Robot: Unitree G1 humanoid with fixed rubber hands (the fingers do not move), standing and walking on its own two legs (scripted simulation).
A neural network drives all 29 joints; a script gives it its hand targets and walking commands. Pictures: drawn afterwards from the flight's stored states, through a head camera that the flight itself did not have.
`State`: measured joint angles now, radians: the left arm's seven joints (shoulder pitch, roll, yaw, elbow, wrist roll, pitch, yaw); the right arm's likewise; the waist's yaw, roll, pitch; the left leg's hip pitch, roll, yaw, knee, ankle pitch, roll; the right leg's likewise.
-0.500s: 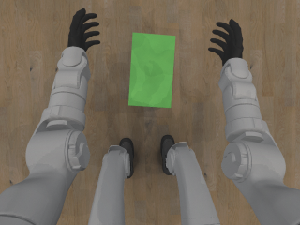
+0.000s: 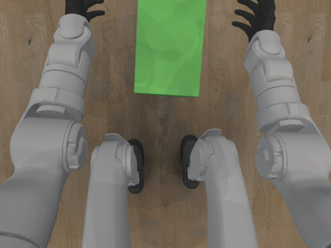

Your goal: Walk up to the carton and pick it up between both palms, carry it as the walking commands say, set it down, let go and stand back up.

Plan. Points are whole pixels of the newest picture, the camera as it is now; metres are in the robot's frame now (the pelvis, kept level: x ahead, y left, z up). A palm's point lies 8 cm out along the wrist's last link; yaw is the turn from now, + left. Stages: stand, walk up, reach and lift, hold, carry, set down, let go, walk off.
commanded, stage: reach and lift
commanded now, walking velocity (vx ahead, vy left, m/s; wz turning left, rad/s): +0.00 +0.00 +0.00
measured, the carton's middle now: (167, 48) +0.54 -0.02 -0.36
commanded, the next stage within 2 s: none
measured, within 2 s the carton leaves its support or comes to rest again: leaves its support in 1.98 s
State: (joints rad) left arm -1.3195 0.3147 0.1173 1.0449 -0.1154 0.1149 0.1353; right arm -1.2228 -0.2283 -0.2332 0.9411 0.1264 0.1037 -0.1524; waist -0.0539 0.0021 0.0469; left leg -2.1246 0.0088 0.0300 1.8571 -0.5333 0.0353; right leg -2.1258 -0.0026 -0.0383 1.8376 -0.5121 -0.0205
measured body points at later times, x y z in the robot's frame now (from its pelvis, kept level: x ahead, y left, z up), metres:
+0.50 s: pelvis -0.01 +0.00 -0.09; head +0.36 +0.00 +0.16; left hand +0.55 +0.15 -0.27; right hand +0.53 -0.19 -0.27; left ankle +0.10 +0.11 -0.43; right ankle +0.11 -0.11 -0.43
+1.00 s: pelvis -0.01 +0.00 -0.11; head +0.36 +0.00 +0.13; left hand +0.55 +0.15 -0.30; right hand +0.53 -0.18 -0.29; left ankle +0.10 +0.11 -0.43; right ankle +0.11 -0.11 -0.43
